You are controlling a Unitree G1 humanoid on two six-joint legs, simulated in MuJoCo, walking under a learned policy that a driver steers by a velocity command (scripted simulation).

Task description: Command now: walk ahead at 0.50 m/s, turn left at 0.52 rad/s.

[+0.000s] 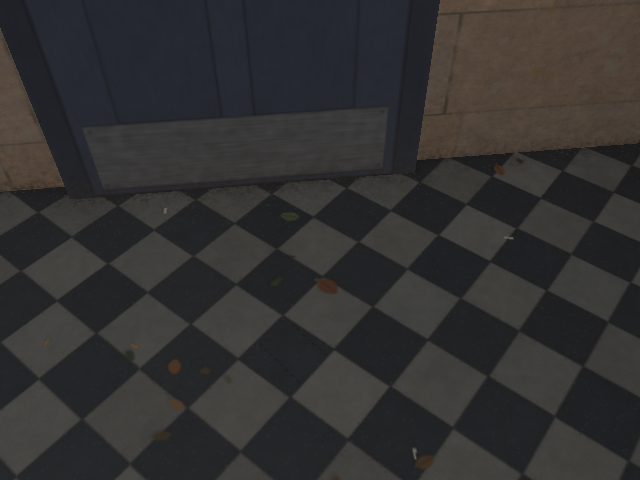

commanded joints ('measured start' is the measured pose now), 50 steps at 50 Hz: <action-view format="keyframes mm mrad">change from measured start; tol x32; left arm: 1 -3 -86 -11 15 16 -34 20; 25 421 27 56 -49 30 -51 67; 50 57 177 112 -286 -30 27 75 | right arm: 1 -32 82 27 -66 9 13 -9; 17 -486 57 -8 -223 21 40 -1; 27 220 -204 -114 -43 -9 -14 -120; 33 -194 -59 -57 -215 81 9 -90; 50 -95 -129 -57 -312 56 85 -152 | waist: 1 -89 -17 40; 22 -21 -157 137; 26 -129 92 -396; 33 56 -129 147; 50 30 -181 -91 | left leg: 1 -214 84 -27 7 -33 34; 22 85 -29 301 -1278 -246 -81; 26 1411 259 -321 -1333 602 311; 33 440 187 -112 -1532 547 135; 44 516 112 -11 -1347 79 -21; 50 203 -41 105 -688 -667 -226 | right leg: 1 240 -254 415 -623 352 -63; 23 1014 -263 -130 -644 1453 -24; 25 384 -154 -79 -181 946 165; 26 147 52 8 142 -110 213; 28 -118 -14 276 339 -89 131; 44 414 28 235 -610 551 65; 47 664 -251 573 -618 1156 -213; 50 618 -264 790 -743 580 -249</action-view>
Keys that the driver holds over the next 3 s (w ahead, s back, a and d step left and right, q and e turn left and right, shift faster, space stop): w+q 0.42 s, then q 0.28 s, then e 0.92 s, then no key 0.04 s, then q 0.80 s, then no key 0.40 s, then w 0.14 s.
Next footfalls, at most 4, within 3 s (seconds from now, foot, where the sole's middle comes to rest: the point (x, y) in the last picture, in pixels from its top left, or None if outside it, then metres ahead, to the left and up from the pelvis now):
0.48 left None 0.36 0.19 -0.69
0.90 right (303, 444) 0.59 0.07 -0.69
1.26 left None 0.41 0.24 -0.69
1.68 right None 0.45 -0.04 -0.69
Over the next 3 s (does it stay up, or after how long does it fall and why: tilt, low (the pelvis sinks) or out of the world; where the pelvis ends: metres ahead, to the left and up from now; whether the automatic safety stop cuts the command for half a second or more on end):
stays up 0.35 0.07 0.07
